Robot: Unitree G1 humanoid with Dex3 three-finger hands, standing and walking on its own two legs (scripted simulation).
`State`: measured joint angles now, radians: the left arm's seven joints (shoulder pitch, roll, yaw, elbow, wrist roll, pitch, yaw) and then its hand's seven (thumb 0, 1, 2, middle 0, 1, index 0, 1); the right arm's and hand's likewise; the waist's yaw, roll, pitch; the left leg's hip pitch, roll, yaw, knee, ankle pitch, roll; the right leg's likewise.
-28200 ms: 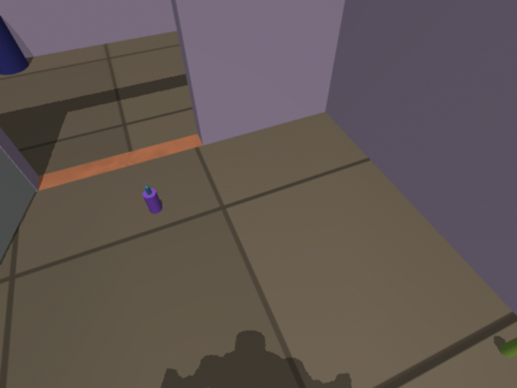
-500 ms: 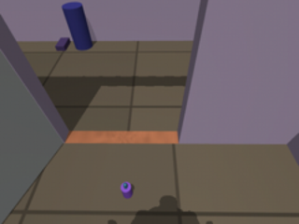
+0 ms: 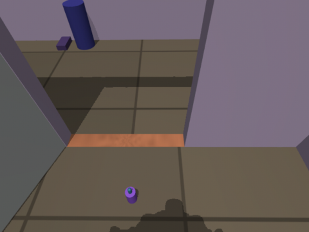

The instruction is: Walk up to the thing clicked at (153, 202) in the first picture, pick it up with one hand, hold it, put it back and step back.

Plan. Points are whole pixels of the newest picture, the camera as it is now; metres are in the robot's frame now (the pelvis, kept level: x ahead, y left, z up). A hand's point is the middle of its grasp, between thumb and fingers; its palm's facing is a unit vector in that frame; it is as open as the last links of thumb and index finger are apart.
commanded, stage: stand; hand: left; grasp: from the side
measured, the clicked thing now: (130, 194) +0.43 +0.18 -0.70
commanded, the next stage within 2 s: step back in 1.02 s
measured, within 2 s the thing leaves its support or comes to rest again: neither
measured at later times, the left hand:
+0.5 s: hand out of the picture +0.09 +0.24 -0.16, palm faces -0.01 -0.94 -0.34, open 7.4 cm
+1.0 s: hand out of the picture +0.09 +0.24 -0.15, palm faces -0.01 -0.94 -0.34, open 7.4 cm
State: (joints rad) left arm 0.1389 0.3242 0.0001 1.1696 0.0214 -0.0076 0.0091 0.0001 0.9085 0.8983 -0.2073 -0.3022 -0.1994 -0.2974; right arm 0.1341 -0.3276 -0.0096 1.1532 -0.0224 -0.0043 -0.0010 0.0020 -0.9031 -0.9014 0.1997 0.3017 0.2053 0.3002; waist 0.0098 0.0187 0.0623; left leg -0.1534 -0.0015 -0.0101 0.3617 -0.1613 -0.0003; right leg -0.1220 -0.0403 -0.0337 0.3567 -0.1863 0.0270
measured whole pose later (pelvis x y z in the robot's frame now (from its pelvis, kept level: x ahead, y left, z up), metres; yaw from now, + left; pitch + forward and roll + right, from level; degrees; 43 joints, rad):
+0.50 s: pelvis +0.02 +0.00 +0.00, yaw +0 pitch -2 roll +0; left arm 0.10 0.32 0.00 1.17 0.02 -0.01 0.01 0.00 0.91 0.90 -0.21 -0.30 -0.20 -0.30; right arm 0.10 -0.33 0.00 1.16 -0.02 -0.01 0.00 0.00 -0.90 -0.90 0.20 0.30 0.21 0.30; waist 0.01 0.01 0.05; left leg -0.12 0.00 -0.01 0.32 -0.16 0.00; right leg -0.09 -0.04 -0.03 0.32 -0.19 0.03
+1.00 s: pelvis +0.02 -0.01 +0.00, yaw +0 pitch -2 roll +0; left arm 0.10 0.33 0.01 1.16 0.01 -0.01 0.01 0.00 0.91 0.90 -0.21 -0.30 -0.20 -0.30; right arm 0.10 -0.34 0.00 1.15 -0.02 -0.01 0.00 0.00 -0.90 -0.90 0.20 0.30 0.21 0.30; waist 0.00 0.01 0.04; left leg -0.10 0.00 -0.01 0.31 -0.17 -0.01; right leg -0.07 -0.03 -0.04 0.31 -0.20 0.02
